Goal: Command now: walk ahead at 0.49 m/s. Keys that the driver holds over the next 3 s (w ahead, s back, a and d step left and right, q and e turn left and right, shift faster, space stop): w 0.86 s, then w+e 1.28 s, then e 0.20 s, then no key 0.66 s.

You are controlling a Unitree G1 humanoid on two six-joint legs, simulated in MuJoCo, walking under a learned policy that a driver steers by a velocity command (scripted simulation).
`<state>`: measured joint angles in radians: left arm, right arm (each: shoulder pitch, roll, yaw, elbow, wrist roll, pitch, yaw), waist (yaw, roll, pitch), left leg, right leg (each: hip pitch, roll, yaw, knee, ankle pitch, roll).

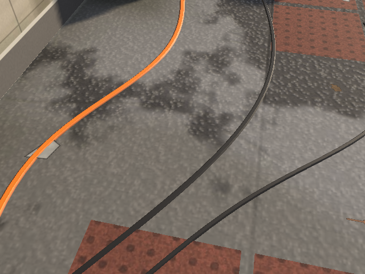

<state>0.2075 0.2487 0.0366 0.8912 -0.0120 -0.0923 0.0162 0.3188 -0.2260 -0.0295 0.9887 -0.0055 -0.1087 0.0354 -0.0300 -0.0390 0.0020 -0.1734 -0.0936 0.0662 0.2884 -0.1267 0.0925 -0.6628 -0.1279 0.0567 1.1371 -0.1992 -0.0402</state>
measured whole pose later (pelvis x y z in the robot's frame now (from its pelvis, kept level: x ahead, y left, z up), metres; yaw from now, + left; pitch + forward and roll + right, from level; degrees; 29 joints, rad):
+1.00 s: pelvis +0.55 -0.01 -0.01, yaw -1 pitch +1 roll +0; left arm 0.31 0.25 0.05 0.97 -0.04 -0.09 0.01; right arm 0.17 -0.24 -0.05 0.90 0.00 -0.11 0.03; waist 0.00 -0.04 0.02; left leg -0.33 -0.02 0.09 0.46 -0.16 0.06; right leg -0.44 -0.05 0.05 1.20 -0.35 -0.05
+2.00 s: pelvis +1.10 -0.14 -0.02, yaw -34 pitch +2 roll +1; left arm 0.35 0.28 0.07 0.76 -0.03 -0.04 0.02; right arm 0.09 -0.26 -0.06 0.75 -0.01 -0.13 0.02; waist 0.04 -0.03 0.00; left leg -0.41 -0.03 0.01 0.53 -0.16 0.02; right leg -0.32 0.07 0.15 1.10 -0.48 -0.04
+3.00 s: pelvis +1.30 -0.32 -0.01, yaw -52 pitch +0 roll +0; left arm 0.20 0.22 0.04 0.77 0.02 0.01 0.01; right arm 0.22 -0.22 -0.01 0.87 -0.02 -0.02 -0.02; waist 0.00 -0.01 0.01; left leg -0.24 0.03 0.00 0.57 -0.32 -0.02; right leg -0.32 0.04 0.03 0.53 -0.20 -0.02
